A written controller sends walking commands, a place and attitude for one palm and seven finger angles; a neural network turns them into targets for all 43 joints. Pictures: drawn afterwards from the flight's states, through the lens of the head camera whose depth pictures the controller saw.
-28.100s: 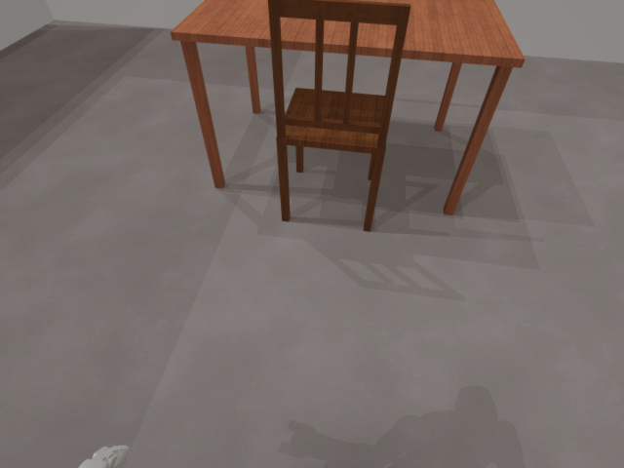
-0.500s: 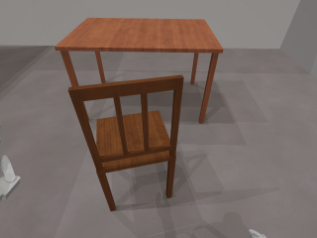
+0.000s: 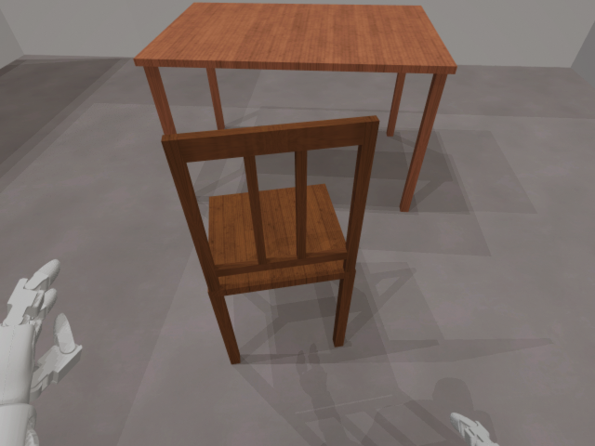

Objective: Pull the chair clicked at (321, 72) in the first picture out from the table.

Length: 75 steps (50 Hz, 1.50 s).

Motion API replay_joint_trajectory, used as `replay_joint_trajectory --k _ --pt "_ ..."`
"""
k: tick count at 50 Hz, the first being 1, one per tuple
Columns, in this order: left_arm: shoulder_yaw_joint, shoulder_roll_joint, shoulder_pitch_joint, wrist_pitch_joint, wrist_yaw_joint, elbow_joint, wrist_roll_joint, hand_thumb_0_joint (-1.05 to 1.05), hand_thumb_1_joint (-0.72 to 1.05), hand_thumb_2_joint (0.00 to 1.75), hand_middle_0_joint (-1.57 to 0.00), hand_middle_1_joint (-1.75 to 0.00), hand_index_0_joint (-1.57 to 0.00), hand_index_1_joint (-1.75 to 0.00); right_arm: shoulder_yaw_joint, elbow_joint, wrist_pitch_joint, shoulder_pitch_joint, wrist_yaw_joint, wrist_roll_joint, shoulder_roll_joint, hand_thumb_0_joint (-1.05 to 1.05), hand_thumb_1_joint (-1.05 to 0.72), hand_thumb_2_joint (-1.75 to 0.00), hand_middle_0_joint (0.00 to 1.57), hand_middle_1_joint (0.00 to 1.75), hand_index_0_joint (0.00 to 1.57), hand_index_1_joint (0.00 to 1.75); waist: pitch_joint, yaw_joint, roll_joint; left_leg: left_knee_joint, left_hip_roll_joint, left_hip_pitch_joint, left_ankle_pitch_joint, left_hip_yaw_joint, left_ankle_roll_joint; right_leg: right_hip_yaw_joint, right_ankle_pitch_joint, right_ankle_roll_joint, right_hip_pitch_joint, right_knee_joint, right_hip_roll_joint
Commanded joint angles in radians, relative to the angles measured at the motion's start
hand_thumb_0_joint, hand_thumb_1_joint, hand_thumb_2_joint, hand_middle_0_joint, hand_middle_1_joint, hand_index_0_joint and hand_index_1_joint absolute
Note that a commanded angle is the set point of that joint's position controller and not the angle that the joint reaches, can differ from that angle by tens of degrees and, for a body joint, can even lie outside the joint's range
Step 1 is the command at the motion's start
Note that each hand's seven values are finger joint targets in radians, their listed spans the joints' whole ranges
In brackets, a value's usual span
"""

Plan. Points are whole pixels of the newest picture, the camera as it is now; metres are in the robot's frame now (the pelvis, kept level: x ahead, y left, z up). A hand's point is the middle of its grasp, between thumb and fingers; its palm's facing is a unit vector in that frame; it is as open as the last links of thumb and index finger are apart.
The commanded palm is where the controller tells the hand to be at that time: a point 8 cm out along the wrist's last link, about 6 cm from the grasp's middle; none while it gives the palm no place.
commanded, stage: let the arm hang, fingers relaxed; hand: left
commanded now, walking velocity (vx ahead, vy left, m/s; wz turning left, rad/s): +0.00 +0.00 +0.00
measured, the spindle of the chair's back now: (256, 214) +0.60 +0.13 -0.07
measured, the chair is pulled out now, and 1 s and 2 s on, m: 0.63 0.63 0.63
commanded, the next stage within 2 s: look to check the result in 1.04 s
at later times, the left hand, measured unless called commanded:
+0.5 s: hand out of the picture +0.02 +0.18 -0.16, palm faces +0.04 -0.97 -0.24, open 7.2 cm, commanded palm none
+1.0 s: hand out of the picture -0.03 +0.14 -0.17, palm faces +0.05 -0.99 -0.15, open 7.4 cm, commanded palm none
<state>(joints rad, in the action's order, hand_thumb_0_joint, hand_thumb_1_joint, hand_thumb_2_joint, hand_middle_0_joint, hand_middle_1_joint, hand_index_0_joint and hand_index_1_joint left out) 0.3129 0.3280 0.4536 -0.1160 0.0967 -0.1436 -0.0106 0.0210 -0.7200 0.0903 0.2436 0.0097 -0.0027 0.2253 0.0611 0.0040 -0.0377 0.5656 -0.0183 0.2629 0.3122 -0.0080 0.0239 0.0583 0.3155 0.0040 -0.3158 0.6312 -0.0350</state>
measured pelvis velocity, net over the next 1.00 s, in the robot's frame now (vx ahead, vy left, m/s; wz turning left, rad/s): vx -0.01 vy -0.02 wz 0.02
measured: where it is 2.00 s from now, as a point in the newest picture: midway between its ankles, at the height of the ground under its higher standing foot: outside the picture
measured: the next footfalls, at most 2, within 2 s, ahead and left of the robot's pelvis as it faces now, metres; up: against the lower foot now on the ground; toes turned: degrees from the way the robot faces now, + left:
none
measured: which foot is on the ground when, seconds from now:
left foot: down 0.00-1.00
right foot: down 0.00-1.00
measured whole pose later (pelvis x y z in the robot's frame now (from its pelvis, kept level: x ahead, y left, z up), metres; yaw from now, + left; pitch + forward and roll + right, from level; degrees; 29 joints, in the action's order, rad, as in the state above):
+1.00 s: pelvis -0.01 -0.02 +0.01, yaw +1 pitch -1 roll +0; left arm -0.02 0.11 0.33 0.01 0.03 1.07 -0.01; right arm -0.02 -1.07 0.01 0.37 0.04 -0.01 0.12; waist -0.04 0.00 -0.01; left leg 0.45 -0.01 0.20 0.24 -0.03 0.00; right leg 0.02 0.22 -0.03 -0.22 0.45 0.02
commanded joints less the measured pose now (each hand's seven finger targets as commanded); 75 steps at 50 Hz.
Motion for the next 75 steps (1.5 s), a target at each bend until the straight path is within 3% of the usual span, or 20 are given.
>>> replay_joint_trajectory --k 1,2,3,4,5,6,7,8,10,12,14,17,20,24,26,29,32,39,47,75 --pt "-0.228 -0.096 -0.102 0.131 -0.087 0.320 -0.024 0.00 0.90 0.90 -0.20 -0.30 -0.20 -0.30 0.028 0.047 -0.019 -0.025 -0.008 -0.048 0.113 0.00 -0.90 -0.90 0.20 0.30 0.20 0.30 -0.077 0.015 -0.006 -0.161 0.240 0.036 -0.569 -0.282 0.141 -0.059 0.182 0.008 -0.137 0.177 -0.001" --pt "-0.232 -0.087 -0.104 0.122 -0.089 0.369 -0.028 0.00 0.90 0.90 -0.20 -0.30 -0.20 -0.30 0.024 0.051 -0.027 -0.033 -0.006 -0.048 0.121 0.00 -0.90 -0.90 0.20 0.30 0.20 0.30 -0.034 -0.008 0.053 -0.102 0.215 -0.030 -0.708 -0.245 0.127 -0.047 0.094 0.001 -0.087 0.075 -0.002" --pt "-0.228 -0.070 -0.075 0.115 -0.087 0.438 -0.029 0.00 0.90 0.90 -0.20 -0.30 -0.20 -0.30 0.023 0.047 -0.035 -0.043 -0.002 -0.039 0.127 0.00 -0.90 -0.90 0.20 0.30 0.20 0.30 0.020 -0.029 0.101 -0.042 0.176 -0.060 -0.740 -0.201 0.097 -0.043 -0.060 -0.005 0.019 -0.053 0.005" --pt "-0.223 -0.041 -0.034 0.109 -0.084 0.519 -0.030 0.00 0.90 0.90 -0.20 -0.30 -0.20 -0.30 0.024 0.038 -0.040 -0.044 -0.001 -0.028 0.131 0.00 -0.90 -0.90 0.20 0.30 0.20 0.30 0.076 -0.045 0.146 0.012 0.115 -0.055 -0.646 -0.147 0.058 -0.062 -0.312 -0.018 0.135 -0.141 -0.007" --pt "-0.223 0.018 -0.028 0.107 -0.076 0.585 -0.029 0.00 0.90 0.90 -0.20 -0.30 -0.20 -0.30 0.024 0.032 -0.045 -0.021 0.000 -0.015 0.109 0.00 -0.90 -0.90 0.20 0.30 0.20 0.30 0.115 -0.031 0.205 0.063 0.038 0.006 -0.434 -0.093 0.020 -0.182 -0.554 -0.062 0.239 -0.149 -0.094" --pt "-0.232 0.049 -0.056 0.108 -0.075 0.635 -0.027 0.00 0.90 0.90 -0.20 -0.30 -0.20 -0.30 0.022 0.017 -0.053 0.010 -0.004 -0.007 0.088 0.00 -0.90 -0.90 0.20 0.30 0.20 0.30 0.119 -0.008 0.170 0.057 -0.012 0.034 -0.182 -0.055 -0.006 -0.257 -0.582 -0.117 0.251 -0.167 -0.191" --pt "-0.249 0.057 -0.116 0.113 -0.079 0.683 -0.020 0.00 0.90 0.90 -0.20 -0.30 -0.20 -0.30 0.017 -0.016 -0.066 0.041 -0.005 -0.003 0.069 0.00 -0.90 -0.90 0.20 0.30 0.20 0.30 0.088 0.022 0.107 0.023 -0.010 -0.020 -0.055 -0.049 -0.010 -0.250 -0.333 -0.140 0.151 -0.208 -0.211" --pt "-0.257 0.044 -0.160 0.115 -0.080 0.727 -0.015 0.00 0.90 0.90 -0.20 -0.30 -0.20 -0.30 0.011 -0.046 -0.078 0.035 -0.001 -0.012 0.062 0.00 -0.90 -0.90 0.20 0.30 0.20 0.30 0.037 0.023 0.160 0.019 0.003 -0.050 -0.077 -0.052 -0.009 -0.249 -0.190 -0.133 0.078 -0.235 -0.166" --pt "-0.274 0.022 -0.173 0.115 -0.078 0.814 -0.008 0.00 0.90 0.90 -0.20 -0.30 -0.20 -0.30 0.002 -0.087 -0.077 0.040 0.002 -0.013 0.060 0.00 -0.90 -0.90 0.20 0.30 0.20 0.30 -0.032 0.026 0.076 -0.031 0.036 -0.082 -0.215 -0.082 0.000 -0.191 -0.200 -0.105 0.035 -0.228 -0.106" --pt "-0.261 -0.038 -0.119 0.113 -0.069 0.866 -0.008 0.00 0.90 0.90 -0.20 -0.30 -0.20 -0.30 0.002 -0.122 -0.064 0.055 0.012 -0.021 0.043 0.00 -0.90 -0.90 0.20 0.30 0.20 0.30 0.000 0.004 -0.100 -0.078 0.078 -0.070 -0.352 -0.109 0.013 -0.143 -0.300 -0.078 0.126 -0.188 -0.068" --pt "-0.273 -0.036 -0.112 0.117 -0.064 0.912 0.000 0.00 0.90 0.90 -0.20 -0.30 -0.20 -0.30 -0.001 -0.141 -0.065 0.066 0.017 -0.017 0.040 0.00 -0.90 -0.90 0.20 0.30 0.20 0.30 0.015 -0.004 -0.168 -0.102 0.088 -0.060 -0.390 -0.116 0.016 -0.115 -0.303 -0.069 0.184 -0.181 -0.054" --pt "-0.282 -0.044 -0.131 0.120 -0.067 0.968 0.002 0.00 0.90 0.90 -0.20 -0.30 -0.20 -0.30 -0.001 -0.173 -0.072 0.098 0.021 -0.012 0.042 0.00 -0.90 -0.90 0.20 0.30 0.20 0.30 -0.035 -0.006 -0.056 -0.130 0.096 -0.019 -0.321 -0.123 0.019 -0.104 -0.273 -0.067 0.203 -0.211 -0.051" --pt "-0.288 -0.046 -0.133 0.122 -0.070 1.016 0.003 0.00 0.90 0.90 -0.20 -0.30 -0.20 -0.30 -0.001 -0.195 -0.076 0.114 0.021 -0.011 0.039 0.00 -0.90 -0.90 0.20 0.30 0.20 0.30 -0.090 -0.010 0.005 -0.161 0.094 0.004 -0.219 -0.121 0.023 -0.112 -0.210 -0.070 0.182 -0.244 -0.053" --pt "-0.294 -0.044 -0.133 0.124 -0.071 1.066 0.004 0.00 0.90 0.90 -0.20 -0.30 -0.20 -0.30 -0.005 -0.232 -0.080 0.141 0.020 -0.012 0.041 0.00 -0.90 -0.90 0.20 0.30 0.20 0.30 -0.128 -0.004 0.063 -0.188 0.086 0.003 -0.106 -0.115 0.023 -0.135 -0.101 -0.069 0.143 -0.283 -0.054" --pt "-0.296 -0.041 -0.132 0.126 -0.071 1.083 0.003 0.00 0.90 0.90 -0.20 -0.30 -0.20 -0.30 -0.008 -0.246 -0.082 0.154 0.018 -0.014 0.036 0.00 -0.90 -0.90 0.20 0.30 0.20 0.30 -0.162 -0.002 0.048 -0.202 0.085 0.018 -0.062 -0.115 0.025 -0.135 -0.047 -0.069 0.118 -0.293 -0.053" --pt "-0.299 -0.045 -0.114 0.126 -0.070 1.107 0.003 0.00 0.90 0.90 -0.20 -0.30 -0.20 -0.30 -0.009 -0.267 -0.083 0.171 0.017 -0.014 0.032 0.00 -0.90 -0.90 0.20 0.30 0.20 0.30 -0.164 -0.002 0.084 -0.206 0.081 0.012 -0.020 -0.110 0.027 -0.147 0.003 -0.068 0.098 -0.310 -0.053" --pt "-0.299 -0.049 -0.104 0.127 -0.068 1.123 0.003 0.00 0.90 0.90 -0.20 -0.30 -0.20 -0.30 -0.011 -0.285 -0.084 0.187 0.017 -0.015 0.024 0.00 -0.90 -0.90 0.20 0.30 0.20 0.30 -0.182 0.000 0.058 -0.211 0.079 0.025 0.013 -0.109 0.027 -0.154 0.047 -0.070 0.075 -0.314 -0.052" --pt "-0.303 -0.076 -0.066 0.120 -0.064 1.157 0.003 0.00 0.90 0.90 -0.20 -0.30 -0.20 -0.30 -0.017 -0.307 -0.072 0.208 0.024 -0.010 0.000 0.00 -0.90 -0.90 0.20 0.30 0.20 0.30 -0.136 -0.003 0.034 -0.215 0.091 0.012 -0.055 -0.115 0.030 -0.143 -0.053 -0.069 0.108 -0.281 -0.048" --pt "-0.305 -0.104 -0.045 0.119 -0.061 1.186 0.002 0.00 0.90 0.90 -0.20 -0.30 -0.20 -0.30 -0.021 -0.330 -0.070 0.214 0.031 -0.009 -0.024 0.00 -0.90 -0.90 0.20 0.30 0.20 0.30 -0.167 -0.005 0.004 -0.218 0.093 0.008 -0.075 -0.113 0.030 -0.140 -0.072 -0.071 0.090 -0.277 -0.048" --pt "-0.302 -0.116 -0.052 0.109 -0.058 1.188 0.003 0.00 0.90 0.90 -0.20 -0.30 -0.20 -0.30 -0.020 -0.351 -0.069 0.213 0.035 -0.006 -0.039 0.00 -0.90 -0.90 0.20 0.30 0.20 0.30 -0.144 -0.003 0.047 -0.186 0.090 -0.036 -0.184 -0.093 0.022 -0.142 -0.163 -0.077 0.120 -0.281 -0.057"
